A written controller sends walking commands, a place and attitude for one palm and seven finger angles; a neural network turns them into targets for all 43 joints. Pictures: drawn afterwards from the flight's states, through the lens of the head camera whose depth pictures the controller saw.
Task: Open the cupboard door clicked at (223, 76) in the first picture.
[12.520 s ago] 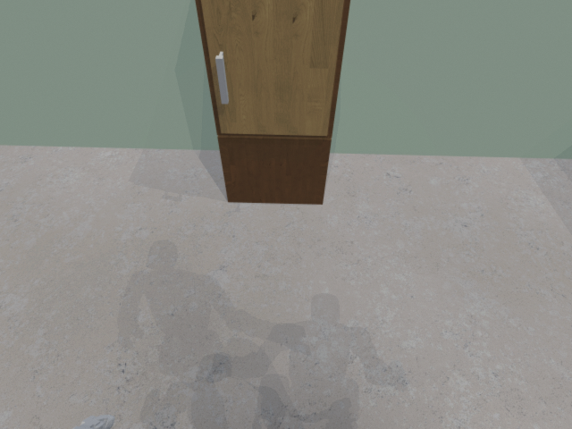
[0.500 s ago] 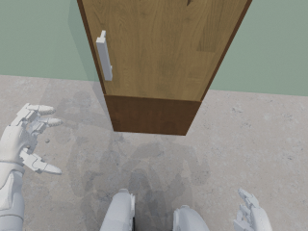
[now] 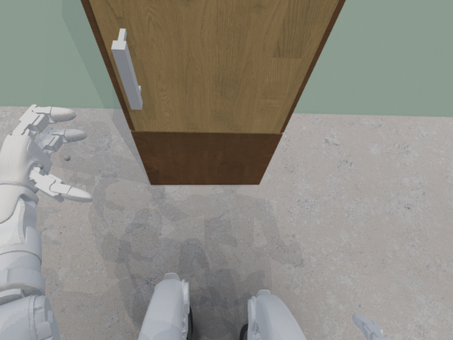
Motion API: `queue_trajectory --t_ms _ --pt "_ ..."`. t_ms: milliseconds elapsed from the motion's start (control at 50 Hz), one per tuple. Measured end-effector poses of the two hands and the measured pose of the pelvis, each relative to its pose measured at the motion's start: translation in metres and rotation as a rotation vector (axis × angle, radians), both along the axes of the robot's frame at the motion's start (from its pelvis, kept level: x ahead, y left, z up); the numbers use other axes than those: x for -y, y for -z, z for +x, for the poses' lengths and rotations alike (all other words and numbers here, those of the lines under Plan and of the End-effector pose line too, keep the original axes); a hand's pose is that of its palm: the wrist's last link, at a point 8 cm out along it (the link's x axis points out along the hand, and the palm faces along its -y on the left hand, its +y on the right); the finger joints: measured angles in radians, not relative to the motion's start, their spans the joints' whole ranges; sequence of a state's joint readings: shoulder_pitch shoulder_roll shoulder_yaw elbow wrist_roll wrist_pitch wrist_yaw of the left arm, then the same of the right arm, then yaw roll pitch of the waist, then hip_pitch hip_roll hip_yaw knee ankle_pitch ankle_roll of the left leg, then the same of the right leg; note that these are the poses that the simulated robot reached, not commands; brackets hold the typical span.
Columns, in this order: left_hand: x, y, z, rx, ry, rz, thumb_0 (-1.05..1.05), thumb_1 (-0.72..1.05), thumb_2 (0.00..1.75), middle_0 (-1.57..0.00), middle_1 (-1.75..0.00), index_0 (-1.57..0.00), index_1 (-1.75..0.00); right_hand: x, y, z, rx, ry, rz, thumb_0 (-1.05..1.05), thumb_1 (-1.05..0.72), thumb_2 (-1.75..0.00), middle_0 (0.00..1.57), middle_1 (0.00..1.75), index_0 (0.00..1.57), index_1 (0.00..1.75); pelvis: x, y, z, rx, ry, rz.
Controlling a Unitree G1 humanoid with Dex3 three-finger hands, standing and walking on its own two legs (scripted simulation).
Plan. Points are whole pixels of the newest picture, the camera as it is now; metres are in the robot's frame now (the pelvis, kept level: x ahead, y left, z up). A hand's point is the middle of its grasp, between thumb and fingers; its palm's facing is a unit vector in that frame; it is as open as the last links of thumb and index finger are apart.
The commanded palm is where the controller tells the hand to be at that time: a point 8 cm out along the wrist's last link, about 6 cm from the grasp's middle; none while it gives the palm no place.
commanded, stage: move the hooked fingers beside the handle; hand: left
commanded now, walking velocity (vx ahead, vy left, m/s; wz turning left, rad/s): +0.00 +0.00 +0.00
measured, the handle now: (130, 72) +0.61 +0.22 +0.02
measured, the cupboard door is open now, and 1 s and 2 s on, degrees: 0 0 0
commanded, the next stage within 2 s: slide the fingers in behind the handle in 1.72 s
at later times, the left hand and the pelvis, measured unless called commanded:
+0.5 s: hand (84, 117) +0.48 +0.27 +0.03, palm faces +0.05 -1.00 -0.04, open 14.0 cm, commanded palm +0.48 +0.30 +0.03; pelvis -0.01 -0.01 -0.02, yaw -2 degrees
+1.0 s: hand (97, 88) +0.56 +0.27 +0.03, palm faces +0.06 -1.00 -0.03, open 14.0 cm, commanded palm +0.56 +0.29 +0.02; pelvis -0.01 +0.00 -0.05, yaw -4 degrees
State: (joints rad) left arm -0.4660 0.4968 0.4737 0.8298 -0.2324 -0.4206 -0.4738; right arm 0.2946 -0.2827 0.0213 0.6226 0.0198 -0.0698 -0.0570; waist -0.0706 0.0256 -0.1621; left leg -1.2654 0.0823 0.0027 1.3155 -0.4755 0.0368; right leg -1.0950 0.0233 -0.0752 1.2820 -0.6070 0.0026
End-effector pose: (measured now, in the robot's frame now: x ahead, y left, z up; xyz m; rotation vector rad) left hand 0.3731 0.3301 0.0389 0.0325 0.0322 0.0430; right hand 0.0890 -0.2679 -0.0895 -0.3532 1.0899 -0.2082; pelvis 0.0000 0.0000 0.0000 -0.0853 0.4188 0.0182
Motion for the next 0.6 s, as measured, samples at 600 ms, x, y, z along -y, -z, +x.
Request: queue_trajectory --t_ms 600 --pt "0.007 0.007 0.101 -0.001 -0.009 -0.001 -0.01 -0.50 0.30 -0.30 -1.20 -0.30 -1.20 0.014 0.030 -0.061 -0.227 0.087 -0.031 0.01 -0.90 -0.90 0.20 0.30 0.20 0.30 0.007 0.030 -0.008 -0.096 0.024 -0.020"
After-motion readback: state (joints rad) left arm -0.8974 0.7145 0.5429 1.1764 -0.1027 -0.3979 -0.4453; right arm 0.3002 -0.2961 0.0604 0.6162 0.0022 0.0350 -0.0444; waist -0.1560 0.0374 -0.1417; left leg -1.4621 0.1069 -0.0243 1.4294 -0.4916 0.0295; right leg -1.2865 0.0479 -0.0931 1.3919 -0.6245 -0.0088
